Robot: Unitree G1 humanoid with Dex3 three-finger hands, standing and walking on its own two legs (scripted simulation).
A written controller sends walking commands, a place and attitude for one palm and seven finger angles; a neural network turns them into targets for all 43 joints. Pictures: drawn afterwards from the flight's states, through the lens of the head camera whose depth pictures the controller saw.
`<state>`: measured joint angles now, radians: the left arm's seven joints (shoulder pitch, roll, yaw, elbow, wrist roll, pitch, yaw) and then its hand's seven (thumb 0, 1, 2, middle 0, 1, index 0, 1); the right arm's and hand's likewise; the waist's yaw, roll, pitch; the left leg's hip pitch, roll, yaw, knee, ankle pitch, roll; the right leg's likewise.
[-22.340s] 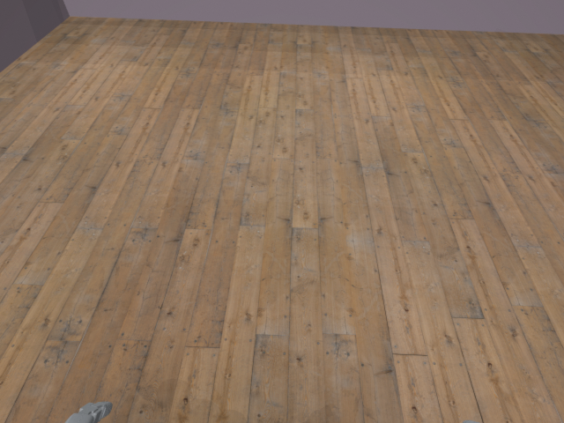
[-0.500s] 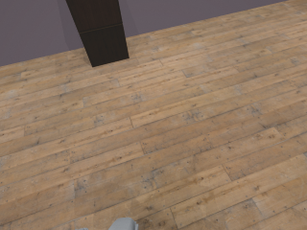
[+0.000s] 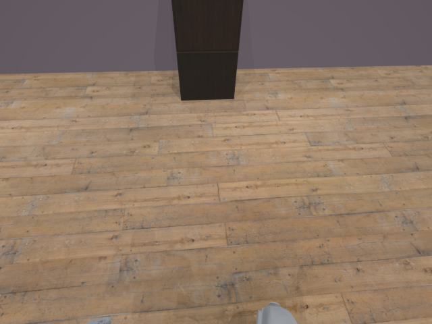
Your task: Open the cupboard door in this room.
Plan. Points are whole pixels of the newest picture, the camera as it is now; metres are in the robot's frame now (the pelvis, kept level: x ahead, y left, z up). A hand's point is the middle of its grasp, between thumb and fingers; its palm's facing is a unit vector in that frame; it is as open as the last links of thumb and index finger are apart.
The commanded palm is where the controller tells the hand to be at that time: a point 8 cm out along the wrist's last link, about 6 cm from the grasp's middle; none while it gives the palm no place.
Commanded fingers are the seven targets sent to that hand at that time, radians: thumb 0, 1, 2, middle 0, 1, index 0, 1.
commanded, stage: turn or walk to find it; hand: left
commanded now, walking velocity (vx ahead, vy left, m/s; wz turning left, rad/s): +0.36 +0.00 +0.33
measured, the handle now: out of the picture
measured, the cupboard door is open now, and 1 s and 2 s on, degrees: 0 0 0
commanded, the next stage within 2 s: stand and wait in 0.98 s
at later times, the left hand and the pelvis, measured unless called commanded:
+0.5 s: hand out of the picture +0.11 +0.16 -0.18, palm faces +0.29 -0.94 -0.18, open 7.3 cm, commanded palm none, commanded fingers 0.00 0.90 0.90 -0.20 -0.30 -0.20 -0.30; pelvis +0.20 -0.01 -0.01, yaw +12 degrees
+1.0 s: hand (140, 176) +0.52 +0.25 -0.16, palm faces +0.17 -0.96 -0.20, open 7.4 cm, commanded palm none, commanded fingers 0.00 0.90 0.90 -0.20 -0.30 -0.20 -0.30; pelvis +0.42 +0.04 -0.01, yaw +12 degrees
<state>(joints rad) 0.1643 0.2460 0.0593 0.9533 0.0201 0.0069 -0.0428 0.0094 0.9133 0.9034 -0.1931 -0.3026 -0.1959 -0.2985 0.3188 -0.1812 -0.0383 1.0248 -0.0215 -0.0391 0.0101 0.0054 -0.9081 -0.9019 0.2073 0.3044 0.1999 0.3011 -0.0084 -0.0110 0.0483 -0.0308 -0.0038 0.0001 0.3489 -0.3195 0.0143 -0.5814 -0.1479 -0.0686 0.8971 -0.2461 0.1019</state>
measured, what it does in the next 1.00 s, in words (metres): walks ahead: right foot, then left foot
